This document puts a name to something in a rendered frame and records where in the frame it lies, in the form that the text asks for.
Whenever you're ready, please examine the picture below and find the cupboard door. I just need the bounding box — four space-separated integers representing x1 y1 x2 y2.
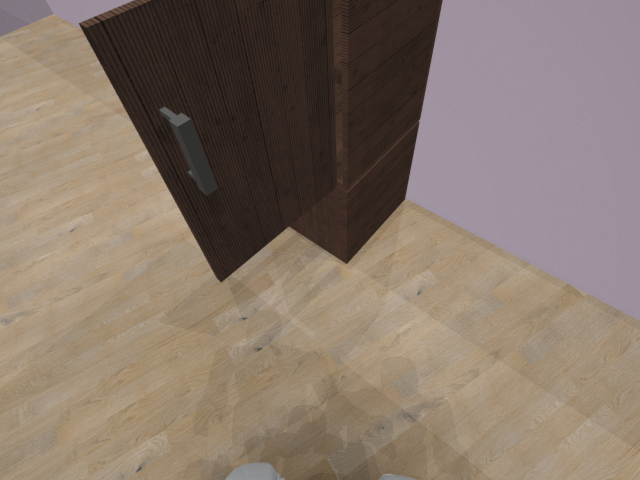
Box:
79 0 337 282

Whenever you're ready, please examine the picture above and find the handle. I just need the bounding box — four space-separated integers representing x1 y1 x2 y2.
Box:
159 107 218 196

